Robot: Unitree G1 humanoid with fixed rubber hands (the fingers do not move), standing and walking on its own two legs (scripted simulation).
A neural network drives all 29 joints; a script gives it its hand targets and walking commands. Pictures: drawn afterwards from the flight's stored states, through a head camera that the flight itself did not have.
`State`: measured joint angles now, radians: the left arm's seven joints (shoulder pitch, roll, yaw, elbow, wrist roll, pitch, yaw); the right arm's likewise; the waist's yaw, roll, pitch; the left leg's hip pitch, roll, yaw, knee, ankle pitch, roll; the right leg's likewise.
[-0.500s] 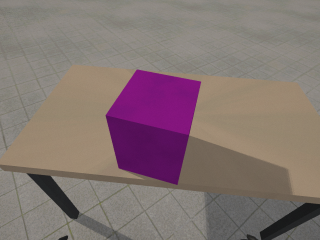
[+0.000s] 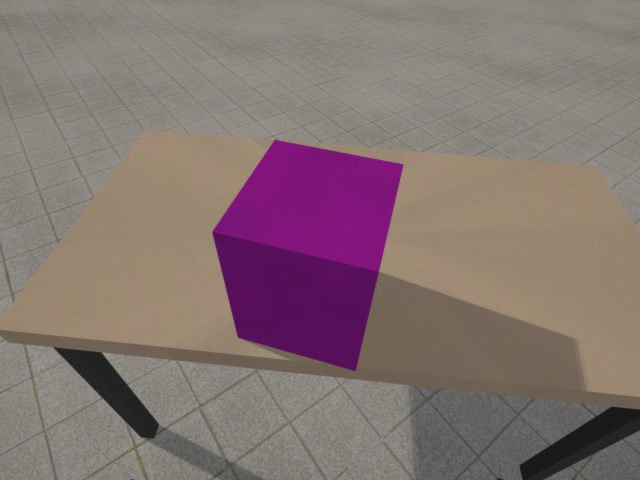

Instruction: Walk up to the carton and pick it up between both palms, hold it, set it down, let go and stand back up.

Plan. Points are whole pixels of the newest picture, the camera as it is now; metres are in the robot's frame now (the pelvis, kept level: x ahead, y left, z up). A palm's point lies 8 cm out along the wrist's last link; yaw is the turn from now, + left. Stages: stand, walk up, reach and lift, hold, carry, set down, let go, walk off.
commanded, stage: stand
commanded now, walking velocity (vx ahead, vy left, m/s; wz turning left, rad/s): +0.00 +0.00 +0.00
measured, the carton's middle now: (315, 256) +0.45 +0.00 +0.02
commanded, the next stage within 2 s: walk up in 0.04 s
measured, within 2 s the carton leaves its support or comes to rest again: neither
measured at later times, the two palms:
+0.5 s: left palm out of the picture +0.05 +0.35 -0.09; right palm out of the picture +0.09 -0.23 -0.10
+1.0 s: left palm out of the picture +0.12 +0.34 -0.10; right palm out of the picture -0.03 -0.18 -0.10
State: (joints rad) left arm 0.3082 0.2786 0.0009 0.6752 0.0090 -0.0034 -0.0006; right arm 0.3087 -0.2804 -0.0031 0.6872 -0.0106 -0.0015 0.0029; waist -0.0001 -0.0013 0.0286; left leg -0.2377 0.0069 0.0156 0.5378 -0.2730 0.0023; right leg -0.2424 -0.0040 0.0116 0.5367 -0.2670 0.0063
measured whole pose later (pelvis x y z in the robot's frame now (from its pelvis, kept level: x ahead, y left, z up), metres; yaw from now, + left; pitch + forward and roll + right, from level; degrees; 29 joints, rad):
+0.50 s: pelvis -0.02 +0.05 -0.01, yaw -3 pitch -1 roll +0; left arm 0.36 0.33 0.06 0.62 0.06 0.01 0.06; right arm 0.24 -0.35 -0.05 0.62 -0.05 0.07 0.03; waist 0.04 0.01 0.12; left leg -0.37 0.04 -0.02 0.82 -0.47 -0.02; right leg -0.32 -0.05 0.09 0.58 -0.24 0.04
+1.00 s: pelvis -0.03 +0.10 +0.00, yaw -10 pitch -2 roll -1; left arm 0.30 0.27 0.04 0.65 0.03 0.01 -0.01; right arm 0.40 -0.29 -0.02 0.66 -0.01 0.02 0.00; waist -0.03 0.01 0.04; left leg -0.26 0.07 0.12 0.59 -0.31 0.00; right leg -0.25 0.02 0.02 0.55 -0.27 0.00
